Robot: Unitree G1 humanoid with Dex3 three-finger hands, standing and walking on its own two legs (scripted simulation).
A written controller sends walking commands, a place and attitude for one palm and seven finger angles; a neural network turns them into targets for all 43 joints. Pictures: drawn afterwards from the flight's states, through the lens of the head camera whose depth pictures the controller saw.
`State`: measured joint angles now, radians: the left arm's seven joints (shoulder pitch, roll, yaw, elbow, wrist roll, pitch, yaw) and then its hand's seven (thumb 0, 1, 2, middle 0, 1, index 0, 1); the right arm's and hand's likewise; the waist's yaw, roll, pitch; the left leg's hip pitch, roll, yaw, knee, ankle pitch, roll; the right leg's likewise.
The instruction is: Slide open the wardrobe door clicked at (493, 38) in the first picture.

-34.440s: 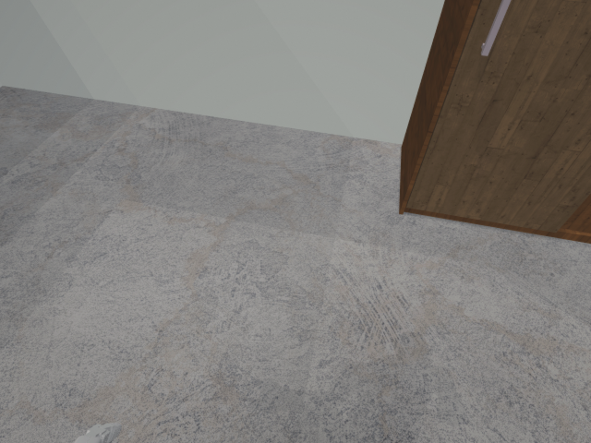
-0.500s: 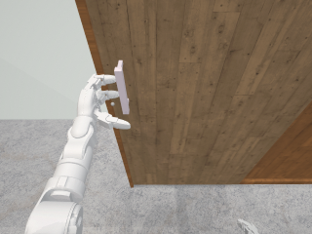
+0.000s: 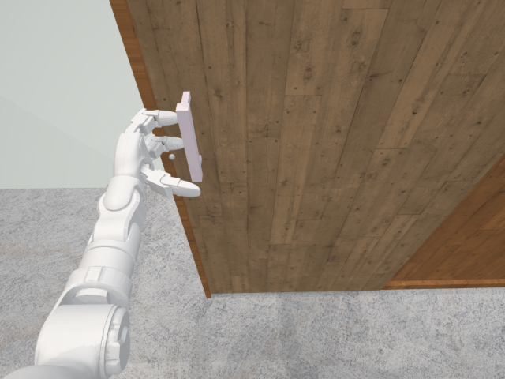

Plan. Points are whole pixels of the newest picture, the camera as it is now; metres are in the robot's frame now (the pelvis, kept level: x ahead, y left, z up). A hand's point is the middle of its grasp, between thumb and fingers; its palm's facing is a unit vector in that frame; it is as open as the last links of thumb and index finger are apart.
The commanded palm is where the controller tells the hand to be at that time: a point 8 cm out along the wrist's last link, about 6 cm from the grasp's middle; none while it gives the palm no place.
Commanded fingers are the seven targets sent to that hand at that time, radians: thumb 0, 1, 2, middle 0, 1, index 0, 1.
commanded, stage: slide the fingers in behind the handle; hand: left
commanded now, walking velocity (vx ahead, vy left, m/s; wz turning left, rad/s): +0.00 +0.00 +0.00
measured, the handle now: (192, 139) +0.48 +0.11 +0.12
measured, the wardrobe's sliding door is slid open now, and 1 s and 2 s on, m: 0.00 0.00 0.00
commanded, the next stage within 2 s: grip the handle and tug to test in 1.70 s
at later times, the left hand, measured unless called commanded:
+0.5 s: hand (179, 163) +0.42 +0.12 +0.12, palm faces -0.02 -1.00 +0.01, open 14.0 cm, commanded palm +0.40 +0.17 +0.12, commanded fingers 0.00 -0.50 0.30 -0.30 -1.20 -0.30 -1.20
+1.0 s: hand (194, 160) +0.43 +0.10 +0.12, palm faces -0.01 -1.00 -0.01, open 14.0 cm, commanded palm +0.40 +0.15 +0.12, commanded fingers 0.00 -0.50 0.30 -0.30 -1.20 -0.30 -1.20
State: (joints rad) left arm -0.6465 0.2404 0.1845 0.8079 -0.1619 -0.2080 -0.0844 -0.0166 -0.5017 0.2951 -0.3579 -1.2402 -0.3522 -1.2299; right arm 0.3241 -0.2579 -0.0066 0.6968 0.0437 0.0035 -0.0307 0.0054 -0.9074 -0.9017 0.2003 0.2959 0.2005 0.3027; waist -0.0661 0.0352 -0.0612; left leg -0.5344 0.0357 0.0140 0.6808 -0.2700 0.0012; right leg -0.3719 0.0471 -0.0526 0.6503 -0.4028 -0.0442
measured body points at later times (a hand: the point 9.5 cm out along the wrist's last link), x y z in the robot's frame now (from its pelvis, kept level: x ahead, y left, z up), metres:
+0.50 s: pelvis -0.01 +0.01 +0.00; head +0.02 +0.01 +0.45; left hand +0.42 +0.17 +0.12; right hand +0.10 -0.24 -0.11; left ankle +0.04 +0.12 -0.72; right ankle -0.05 -0.09 -0.72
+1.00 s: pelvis +0.00 +0.00 +0.00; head +0.03 -0.01 +0.45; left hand +0.42 +0.15 +0.12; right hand +0.07 -0.26 -0.12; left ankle +0.04 +0.12 -0.72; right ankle -0.05 -0.09 -0.72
